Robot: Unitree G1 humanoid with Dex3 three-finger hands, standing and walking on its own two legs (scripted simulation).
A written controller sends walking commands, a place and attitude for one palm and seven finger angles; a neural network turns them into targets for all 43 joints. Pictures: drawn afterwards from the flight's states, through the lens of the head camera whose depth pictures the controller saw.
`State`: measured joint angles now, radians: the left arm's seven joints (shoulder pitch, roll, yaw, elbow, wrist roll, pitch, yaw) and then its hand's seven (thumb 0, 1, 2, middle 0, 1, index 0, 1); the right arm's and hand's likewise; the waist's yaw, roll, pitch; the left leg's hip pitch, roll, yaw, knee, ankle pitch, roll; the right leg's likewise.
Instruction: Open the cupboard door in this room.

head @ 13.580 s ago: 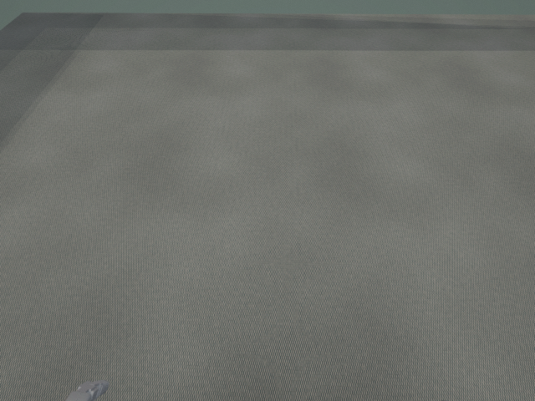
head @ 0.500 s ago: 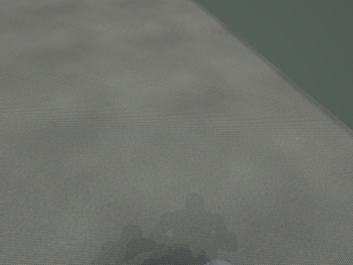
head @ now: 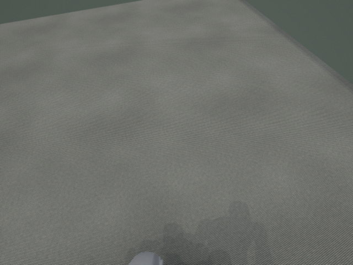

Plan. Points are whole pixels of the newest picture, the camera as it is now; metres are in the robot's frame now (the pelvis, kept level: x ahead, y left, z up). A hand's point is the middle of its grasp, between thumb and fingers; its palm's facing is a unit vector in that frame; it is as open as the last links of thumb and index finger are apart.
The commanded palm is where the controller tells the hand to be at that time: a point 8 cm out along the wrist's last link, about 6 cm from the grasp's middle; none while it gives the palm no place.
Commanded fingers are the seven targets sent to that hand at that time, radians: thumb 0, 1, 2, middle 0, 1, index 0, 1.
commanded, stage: turn or walk to find it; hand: left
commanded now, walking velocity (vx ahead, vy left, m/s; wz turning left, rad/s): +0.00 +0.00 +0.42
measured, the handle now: out of the picture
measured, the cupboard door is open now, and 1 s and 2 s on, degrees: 0 0 0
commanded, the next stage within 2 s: none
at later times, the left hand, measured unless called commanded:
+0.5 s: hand out of the picture -0.02 +0.28 -0.17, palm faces +0.24 -0.94 -0.24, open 7.4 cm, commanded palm none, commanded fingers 0.00 0.90 0.90 -0.20 -0.30 -0.20 -0.30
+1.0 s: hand out of the picture -0.05 +0.20 -0.15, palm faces +0.42 -0.87 -0.26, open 7.4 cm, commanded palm none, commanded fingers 0.00 0.90 0.90 -0.20 -0.30 -0.20 -0.30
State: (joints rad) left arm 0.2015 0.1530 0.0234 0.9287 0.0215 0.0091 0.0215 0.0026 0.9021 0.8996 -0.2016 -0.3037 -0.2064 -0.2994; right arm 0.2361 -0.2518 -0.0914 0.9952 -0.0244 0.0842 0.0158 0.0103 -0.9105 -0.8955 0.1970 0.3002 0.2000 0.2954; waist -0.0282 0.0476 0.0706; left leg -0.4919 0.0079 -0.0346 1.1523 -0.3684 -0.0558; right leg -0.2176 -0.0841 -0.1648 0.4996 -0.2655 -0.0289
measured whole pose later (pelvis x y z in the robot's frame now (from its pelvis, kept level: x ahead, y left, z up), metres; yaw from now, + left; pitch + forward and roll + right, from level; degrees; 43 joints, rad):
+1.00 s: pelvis -0.04 +0.00 +0.00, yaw +26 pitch -1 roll +2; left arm 0.20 0.16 0.02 0.93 0.02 0.01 0.02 0.00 0.90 0.90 -0.20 -0.30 -0.21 -0.30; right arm 0.24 -0.25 -0.09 1.01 -0.02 0.08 0.01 0.01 -0.91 -0.90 0.20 0.30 0.20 0.30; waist -0.03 0.04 0.08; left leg -0.47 0.02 -0.03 1.10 -0.40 -0.06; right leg -0.21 -0.09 -0.17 0.50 -0.27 -0.02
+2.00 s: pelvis -0.07 -0.01 +0.00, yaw +51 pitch +0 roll +2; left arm 0.22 0.18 0.03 0.95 0.03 0.00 0.02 0.00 0.91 0.90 -0.20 -0.30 -0.21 -0.30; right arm 0.20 -0.24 -0.07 1.01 -0.02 0.08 0.01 0.01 -0.91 -0.90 0.20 0.30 0.20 0.30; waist 0.00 0.01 0.09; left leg -0.39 0.04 0.01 0.90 -0.45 -0.07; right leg -0.22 -0.12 -0.21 0.52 -0.30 -0.02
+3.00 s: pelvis -0.11 -0.04 -0.02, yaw +76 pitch +0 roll +0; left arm 0.24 0.22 0.05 0.97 0.02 0.02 0.01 0.00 0.90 0.90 -0.20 -0.30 -0.21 -0.30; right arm 0.17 -0.23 -0.06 0.98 -0.01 0.05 0.01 0.01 -0.91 -0.90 0.20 0.30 0.20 0.30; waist 0.01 -0.02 0.09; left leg -0.25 0.03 0.06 0.58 -0.31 -0.03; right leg -0.29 -0.17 -0.25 0.63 -0.31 0.03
